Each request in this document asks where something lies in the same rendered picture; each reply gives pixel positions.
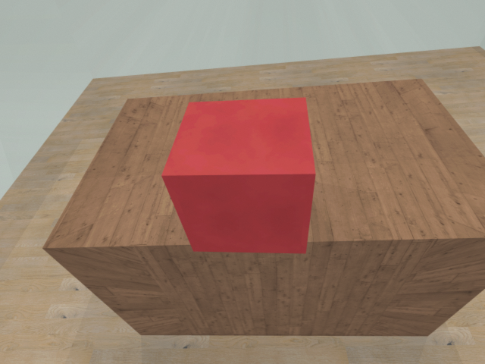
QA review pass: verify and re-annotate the pedestal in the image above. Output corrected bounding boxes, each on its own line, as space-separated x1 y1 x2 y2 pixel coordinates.
43 79 485 336

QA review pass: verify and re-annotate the carton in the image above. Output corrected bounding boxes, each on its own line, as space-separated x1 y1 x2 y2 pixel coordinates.
161 97 316 254

